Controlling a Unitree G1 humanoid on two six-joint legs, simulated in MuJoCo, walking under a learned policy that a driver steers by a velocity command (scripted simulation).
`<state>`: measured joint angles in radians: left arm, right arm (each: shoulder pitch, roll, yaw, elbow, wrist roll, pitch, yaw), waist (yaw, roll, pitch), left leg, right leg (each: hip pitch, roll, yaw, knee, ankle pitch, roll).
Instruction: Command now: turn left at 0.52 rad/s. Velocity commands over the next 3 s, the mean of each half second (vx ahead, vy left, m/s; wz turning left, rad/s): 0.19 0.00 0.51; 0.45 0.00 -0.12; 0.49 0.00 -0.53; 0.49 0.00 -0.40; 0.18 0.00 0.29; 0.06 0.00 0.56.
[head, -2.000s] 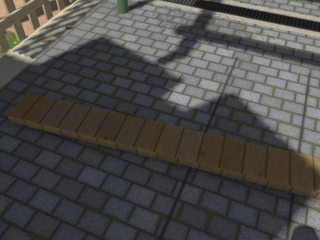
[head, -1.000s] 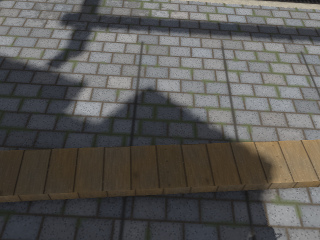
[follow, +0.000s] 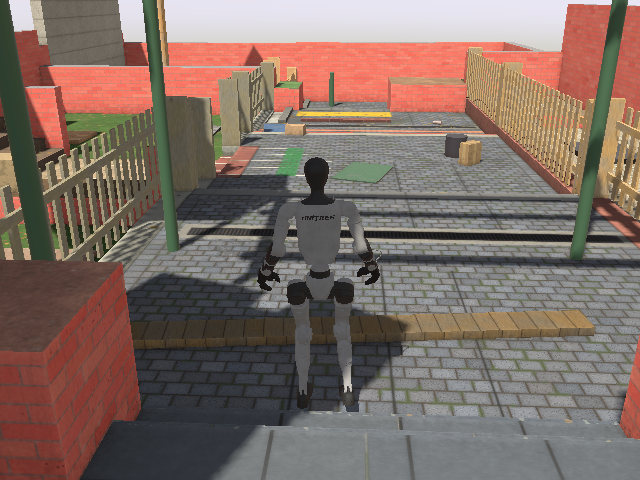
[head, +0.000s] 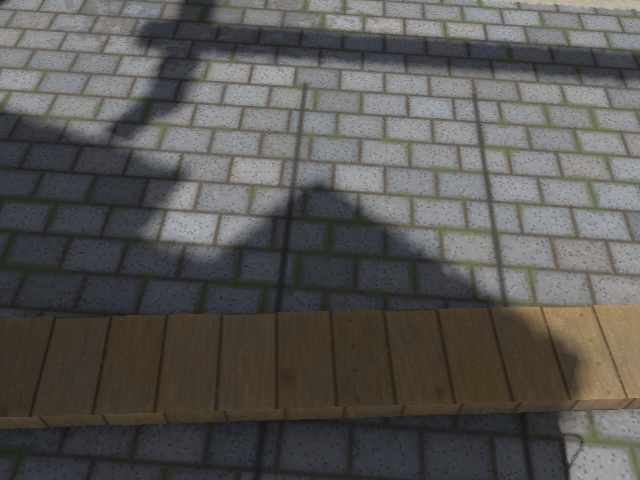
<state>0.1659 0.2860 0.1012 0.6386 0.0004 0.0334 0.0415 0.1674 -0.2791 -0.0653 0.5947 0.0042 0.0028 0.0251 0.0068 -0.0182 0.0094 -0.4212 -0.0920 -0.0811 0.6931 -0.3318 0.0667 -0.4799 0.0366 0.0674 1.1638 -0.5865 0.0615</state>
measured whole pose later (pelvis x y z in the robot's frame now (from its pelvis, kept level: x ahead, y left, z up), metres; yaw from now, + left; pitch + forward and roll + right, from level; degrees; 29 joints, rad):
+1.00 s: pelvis +0.28 +0.11 +0.02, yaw +9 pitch +2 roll +2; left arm 0.21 0.30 0.07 0.71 -0.02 -0.03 0.00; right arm 0.33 -0.25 -0.07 0.79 -0.01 -0.09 0.00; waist -0.05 -0.05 0.01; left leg -0.05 -0.03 0.13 0.26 -0.24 0.04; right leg -0.71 -0.08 0.08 1.05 -0.14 0.02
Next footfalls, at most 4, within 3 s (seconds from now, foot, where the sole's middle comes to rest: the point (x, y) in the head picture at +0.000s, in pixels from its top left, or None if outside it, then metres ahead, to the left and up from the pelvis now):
0.30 right None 0.11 -0.13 -0.76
0.72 left None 0.24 0.20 -0.76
1.04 right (339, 450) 0.48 -0.02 -0.68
1.26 right None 0.44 -0.01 -0.76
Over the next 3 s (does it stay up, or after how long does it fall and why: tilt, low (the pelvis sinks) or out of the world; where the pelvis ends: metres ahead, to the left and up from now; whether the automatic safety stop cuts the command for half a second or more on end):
stays up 0.96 -0.07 0.02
